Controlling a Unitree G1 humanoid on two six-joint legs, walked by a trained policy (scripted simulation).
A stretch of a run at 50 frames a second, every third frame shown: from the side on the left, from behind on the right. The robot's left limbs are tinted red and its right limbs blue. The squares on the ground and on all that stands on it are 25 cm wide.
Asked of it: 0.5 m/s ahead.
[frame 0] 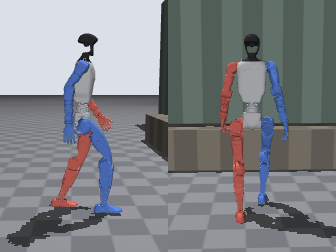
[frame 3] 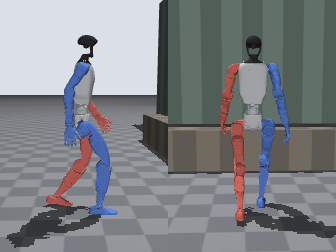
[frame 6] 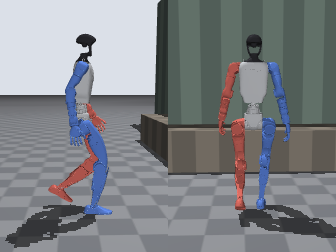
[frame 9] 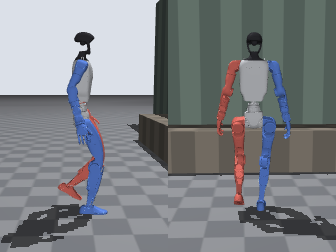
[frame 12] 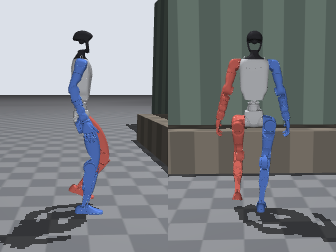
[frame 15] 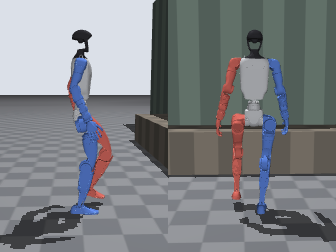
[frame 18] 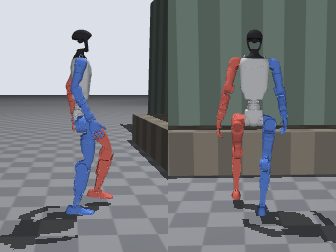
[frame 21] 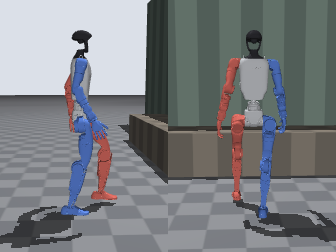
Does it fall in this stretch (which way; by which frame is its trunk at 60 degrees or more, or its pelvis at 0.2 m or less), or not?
no
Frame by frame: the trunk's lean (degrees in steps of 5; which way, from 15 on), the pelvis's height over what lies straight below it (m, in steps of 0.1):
0: 5, 0.8
3: 5, 0.7
6: 5, 0.8
9: 5, 0.8
12: 0, 0.8
15: 0, 0.8
18: 0, 0.8
21: 0, 0.8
